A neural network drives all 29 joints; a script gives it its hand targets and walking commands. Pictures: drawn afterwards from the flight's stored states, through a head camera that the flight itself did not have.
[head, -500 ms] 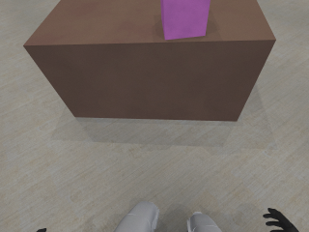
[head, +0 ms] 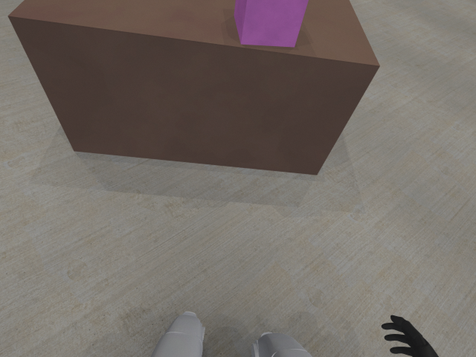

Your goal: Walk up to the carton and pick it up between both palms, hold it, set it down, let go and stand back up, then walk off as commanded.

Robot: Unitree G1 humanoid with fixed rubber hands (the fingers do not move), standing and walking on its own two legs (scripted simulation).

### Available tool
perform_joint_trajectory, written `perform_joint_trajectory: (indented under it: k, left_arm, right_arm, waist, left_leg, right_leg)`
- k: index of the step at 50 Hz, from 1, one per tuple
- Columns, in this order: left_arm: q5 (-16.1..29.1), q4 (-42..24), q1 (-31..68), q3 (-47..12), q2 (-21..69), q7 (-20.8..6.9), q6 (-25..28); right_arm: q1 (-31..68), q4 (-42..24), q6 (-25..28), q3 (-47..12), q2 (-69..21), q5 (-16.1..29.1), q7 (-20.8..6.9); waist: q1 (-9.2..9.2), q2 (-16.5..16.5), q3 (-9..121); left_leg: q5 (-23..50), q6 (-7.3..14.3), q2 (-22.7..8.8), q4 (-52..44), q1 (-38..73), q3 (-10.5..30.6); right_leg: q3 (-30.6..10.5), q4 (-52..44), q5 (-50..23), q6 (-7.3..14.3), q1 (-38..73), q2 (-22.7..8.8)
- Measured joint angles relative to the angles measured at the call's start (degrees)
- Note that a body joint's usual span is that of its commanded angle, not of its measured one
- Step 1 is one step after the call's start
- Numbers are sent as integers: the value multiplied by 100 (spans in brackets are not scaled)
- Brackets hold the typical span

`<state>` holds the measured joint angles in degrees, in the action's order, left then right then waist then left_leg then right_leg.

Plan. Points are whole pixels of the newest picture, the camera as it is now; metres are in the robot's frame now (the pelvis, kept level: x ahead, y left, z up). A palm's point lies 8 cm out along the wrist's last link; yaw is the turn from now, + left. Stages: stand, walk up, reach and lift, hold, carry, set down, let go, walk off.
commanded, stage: walk off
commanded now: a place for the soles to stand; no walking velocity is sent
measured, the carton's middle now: out of the picture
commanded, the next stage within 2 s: none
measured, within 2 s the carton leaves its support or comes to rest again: neither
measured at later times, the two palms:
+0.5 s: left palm out of the picture -0.04 +0.33 -0.10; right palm out of the picture +0.04 -0.29 -0.08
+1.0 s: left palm out of the picture +0.01 +0.32 -0.08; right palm out of the picture +0.13 -0.30 -0.10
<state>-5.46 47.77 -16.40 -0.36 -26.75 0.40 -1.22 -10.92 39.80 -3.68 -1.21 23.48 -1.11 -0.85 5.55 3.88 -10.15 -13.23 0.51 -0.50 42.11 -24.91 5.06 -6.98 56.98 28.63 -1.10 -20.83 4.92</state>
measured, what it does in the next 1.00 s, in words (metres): steps on the spot: right foot, then left foot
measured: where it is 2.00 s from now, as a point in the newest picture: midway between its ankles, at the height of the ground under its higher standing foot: outside the picture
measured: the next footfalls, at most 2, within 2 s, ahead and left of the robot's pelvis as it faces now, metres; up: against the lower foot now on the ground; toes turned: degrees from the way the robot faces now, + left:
right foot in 0.06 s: +0.06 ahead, -0.13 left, +0.00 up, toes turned +7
left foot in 0.32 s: +0.07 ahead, +0.11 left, +0.00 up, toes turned -1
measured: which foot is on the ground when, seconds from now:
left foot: down 0.00-0.08, up 0.10-0.30, down 0.32-1.00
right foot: up 0.00-0.04, down 0.06-0.34, up 0.36-0.60, down 0.62-1.00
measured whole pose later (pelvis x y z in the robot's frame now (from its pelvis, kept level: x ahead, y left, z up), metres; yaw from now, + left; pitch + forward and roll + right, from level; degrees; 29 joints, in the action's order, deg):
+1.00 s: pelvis +0.02 -0.01 +0.01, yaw +2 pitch +0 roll -1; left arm -5.5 50.2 -20.4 -0.3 -25.2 0.0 2.7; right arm -16.6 47.1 1.6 -1.2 22.8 -1.0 -0.3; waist 5.0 -2.9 0.1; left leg -21.3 0.3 0.2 41.4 -20.0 3.1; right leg -1.2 40.6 21.4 2.0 -17.9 2.4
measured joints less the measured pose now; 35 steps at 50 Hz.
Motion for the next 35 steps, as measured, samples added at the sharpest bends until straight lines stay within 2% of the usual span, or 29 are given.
perform_joint_trajectory:
  k: [2, 3, 5, 6, 8, 10, 12, 15, 16, 17, 19, 23, 26, 29, 31, 33, 35]
  left_arm:
    - [0, 39, -60, 0, -2, -20, 44]
    - [0, 44, -115, 0, 0, -27, 75]
    - [0, 52, -267, 1, 2, -43, 98]
    - [0, 71, -366, 2, 6, -44, 97]
    - [0, 186, -464, 2, 34, -33, 95]
    - [0, 231, -460, 1, 47, -25, 98]
    - [0, 229, -421, 1, 49, -9, 119]
    - [0, 228, -275, 0, 49, 6, 127]
    - [0, 230, -221, 1, 49, 12, 127]
    - [-1, 233, -144, 2, 46, 29, 126]
    - [-1, 235, -96, 2, 45, 34, 126]
    - [0, 233, -114, -1, 34, -9, 128]
    - [0, 232, -213, -1, 33, -112, 143]
    - [0, 228, -292, 0, 30, -171, 193]
    - [0, 228, -362, 1, 30, -172, 277]
    - [0, 233, -438, 2, 55, -156, 357]
    - [0, 235, -534, 3, 106, -116, 373]
  right_arm:
    - [0, -2, -2, 1, 63, -1, 0]
    - [7, 0, -4, 3, 103, -2, 5]
    - [11, 64, -42, 4, 154, -2, 34]
    - [12, 159, -66, 4, 170, -2, 51]
    - [11, 370, -77, 3, 229, 1, 62]
    - [-3, 559, -77, 1, 294, 7, 55]
    - [-23, 730, -77, -1, 329, 8, 37]
    - [-130, 834, -27, -3, 305, 8, 14]
    - [-188, 846, 22, -2, 291, 8, 14]
    - [-220, 875, 66, -3, 234, 8, 15]
    - [-363, 881, 140, -2, 100, 8, 16]
    - [-575, 902, 228, -2, -128, 8, 15]
    - [-574, 834, 291, -1, -158, 8, -4]
    - [-573, 733, 314, 0, -63, 7, -33]
    - [-572, 656, 315, 2, 66, 7, -33]
    - [-572, 622, 296, 3, 219, 7, -13]
    - [-570, 704, 248, 2, 319, 7, 7]
  waist:
    - [2, -58, 6]
    - [-5, -109, -10]
    - [-2, -232, -108]
    - [0, -278, -80]
    - [-2, -442, 55]
    - [-6, -651, 203]
    - [-11, -821, 338]
    - [-19, -960, 480]
    - [-26, -968, 522]
    - [-39, -882, 477]
    - [-52, -769, 458]
    - [-55, -492, 563]
    - [-52, -308, 631]
    - [-47, -227, 642]
    - [-46, -199, 643]
    - [-49, -255, 548]
    - [-45, -381, 610]
  left_leg:
    - [-4, 0, -5, 21, -99, -5]
    - [-150, 0, -5, 137, -173, -4]
    - [-1196, 1, 50, 700, -242, 21]
    - [-1397, 1, 160, 1211, -330, 48]
    - [-1399, 0, 313, 2146, -452, 58]
    - [-1296, 0, 340, 2516, -355, 65]
    - [-1289, 0, 310, 2242, -36, 74]
    - [-1295, 0, 159, 844, 762, 82]
    - [-1285, 0, 125, 309, 1028, 77]
    - [-1187, 13, 208, 229, 1068, 36]
    - [-1086, 43, 279, 341, 1082, -12]
    - [-936, 61, 249, 91, 1211, -12]
    - [-855, 61, 175, -106, 1211, -36]
    - [-867, 61, 74, -170, 1179, -48]
    - [-1022, 61, 48, 9, 1079, -54]
    - [-1490, 62, 47, 493, 999, -23]
    - [-1601, 61, 81, 1312, 712, -25]
  right_leg:
    - [132, -960, -37, 0, 303, -26]
    - [163, -1221, -323, 7, 364, -21]
    - [198, -1092, -753, 58, 374, -25]
    - [197, -1023, -752, 99, 374, -56]
    - [199, -1070, -742, 140, 367, -92]
    - [213, -1248, -748, 141, 362, -91]
    - [220, -1430, -714, 141, 357, -89]
    - [241, -1587, -689, 141, 324, -94]
    - [244, -1510, -618, 141, 254, -106]
    - [198, -1335, -396, 142, 211, -175]
    - [98, -759, 31, 142, 109, -120]
    - [94, -131, -273, 141, 3, -75]
    - [129, -136, -338, 141, 5, -79]
    - [314, -831, -282, 141, 113, -114]
    - [389, -1493, -409, 141, 245, -117]
    - [470, -1421, -1017, 166, 259, -112]
    - [595, -1247, -900, 254, 262, -112]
